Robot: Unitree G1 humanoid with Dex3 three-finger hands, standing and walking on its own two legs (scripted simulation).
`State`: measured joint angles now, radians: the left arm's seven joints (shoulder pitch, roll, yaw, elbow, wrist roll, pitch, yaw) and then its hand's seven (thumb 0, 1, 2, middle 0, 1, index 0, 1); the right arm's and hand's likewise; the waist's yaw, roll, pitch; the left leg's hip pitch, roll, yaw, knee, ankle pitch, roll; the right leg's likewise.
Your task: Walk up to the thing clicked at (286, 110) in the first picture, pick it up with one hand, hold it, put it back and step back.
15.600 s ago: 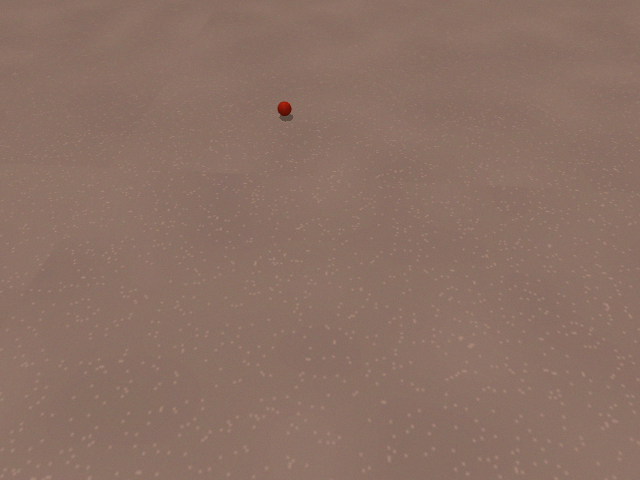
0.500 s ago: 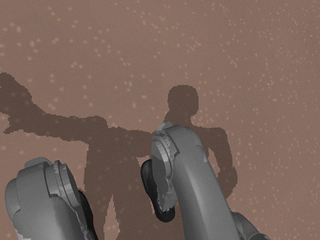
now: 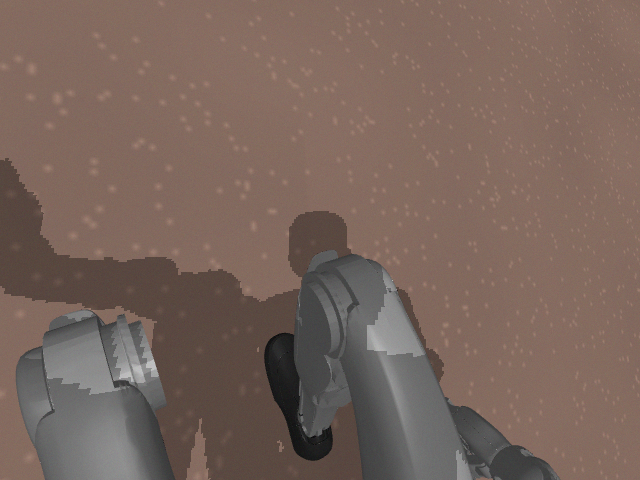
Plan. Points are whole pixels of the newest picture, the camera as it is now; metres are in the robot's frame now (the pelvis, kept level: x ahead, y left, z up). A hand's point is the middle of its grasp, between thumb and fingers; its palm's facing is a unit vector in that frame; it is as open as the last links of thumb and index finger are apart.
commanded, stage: rest palm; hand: left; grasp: from above
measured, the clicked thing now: out of the picture +0.43 +0.36 -0.26
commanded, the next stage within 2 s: close in 0.40 s
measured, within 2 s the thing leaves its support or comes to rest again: neither
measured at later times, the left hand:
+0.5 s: hand out of the picture +0.41 +0.34 -0.25, palm faces -0.47 -0.21 -0.86, open 13.9 cm
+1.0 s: hand out of the picture +0.42 +0.35 -0.25, palm faces -0.45 -0.17 -0.88, open 12.1 cm
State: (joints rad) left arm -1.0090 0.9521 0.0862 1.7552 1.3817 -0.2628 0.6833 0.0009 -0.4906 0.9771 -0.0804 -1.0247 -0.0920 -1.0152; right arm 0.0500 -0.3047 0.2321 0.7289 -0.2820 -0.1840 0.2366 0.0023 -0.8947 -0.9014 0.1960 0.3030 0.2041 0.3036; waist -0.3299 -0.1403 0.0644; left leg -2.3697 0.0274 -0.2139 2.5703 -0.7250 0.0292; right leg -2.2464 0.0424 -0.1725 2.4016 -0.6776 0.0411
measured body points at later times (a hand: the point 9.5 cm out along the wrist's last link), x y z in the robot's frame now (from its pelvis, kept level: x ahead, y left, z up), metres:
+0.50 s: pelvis +0.00 -0.01 +0.00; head +0.28 +0.12 +0.34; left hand +0.43 +0.35 -0.20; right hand +0.07 -0.26 -0.06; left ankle +0.06 +0.12 -0.26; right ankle +0.11 -0.12 -0.26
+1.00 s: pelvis +0.00 +0.00 +0.00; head +0.26 +0.14 +0.33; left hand +0.44 +0.36 -0.20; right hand +0.08 -0.25 -0.06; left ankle +0.06 +0.12 -0.26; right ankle +0.11 -0.12 -0.26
